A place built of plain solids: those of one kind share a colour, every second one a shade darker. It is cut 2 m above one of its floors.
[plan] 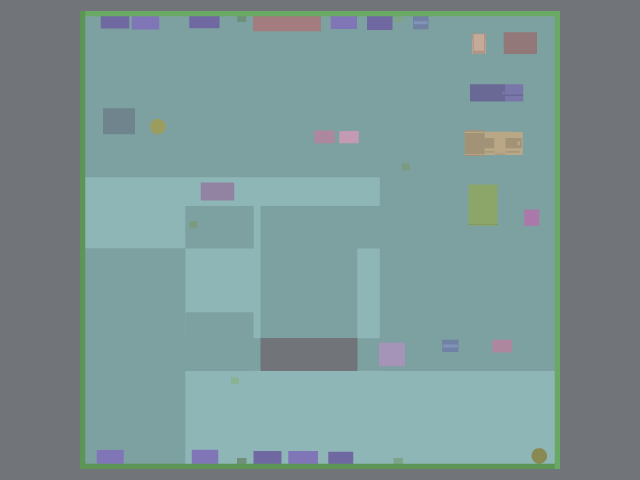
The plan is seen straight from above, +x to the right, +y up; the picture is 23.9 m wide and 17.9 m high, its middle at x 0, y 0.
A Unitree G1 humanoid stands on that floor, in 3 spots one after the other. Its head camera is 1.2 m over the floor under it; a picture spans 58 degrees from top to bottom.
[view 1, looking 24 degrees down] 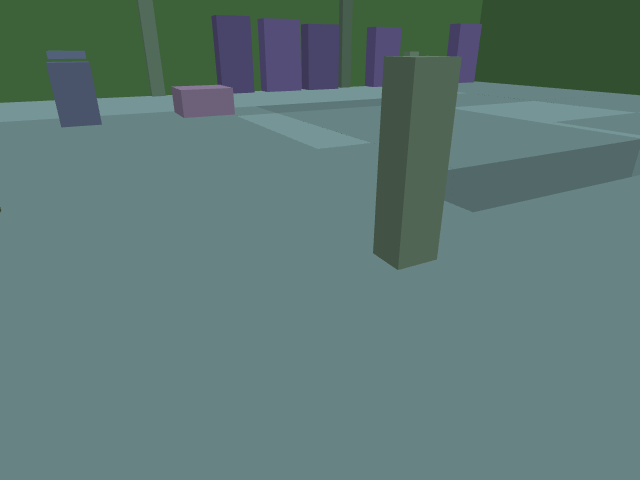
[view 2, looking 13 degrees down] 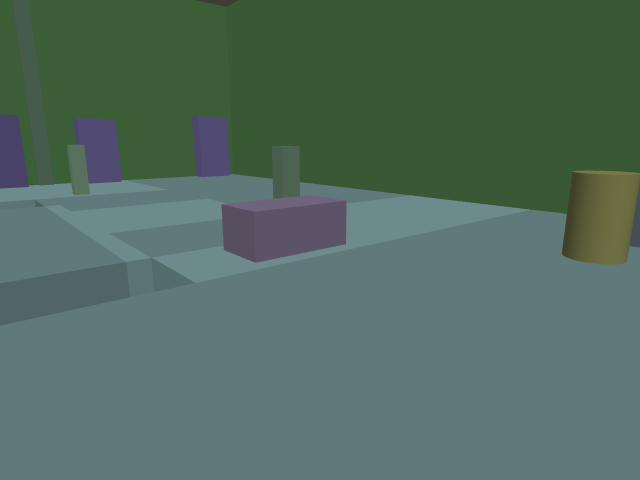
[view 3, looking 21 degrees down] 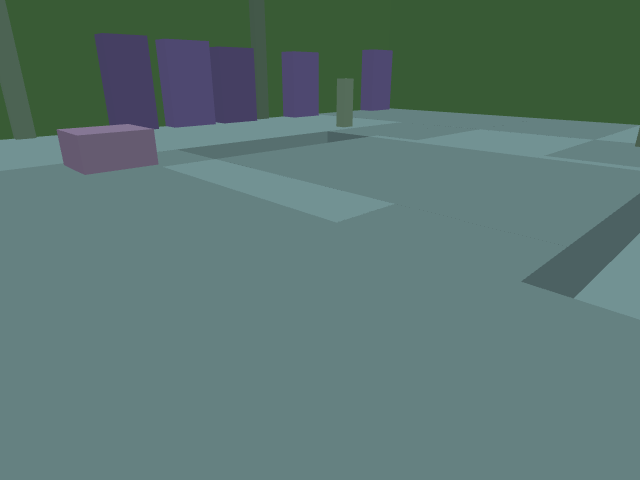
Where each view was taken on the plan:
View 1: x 4.82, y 4.63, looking -118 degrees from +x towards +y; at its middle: floor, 2.95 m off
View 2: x -1.01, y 5.75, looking -130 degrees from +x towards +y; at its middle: platestack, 4.84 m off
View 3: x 4.79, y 2.14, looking -134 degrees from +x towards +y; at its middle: floor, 3.35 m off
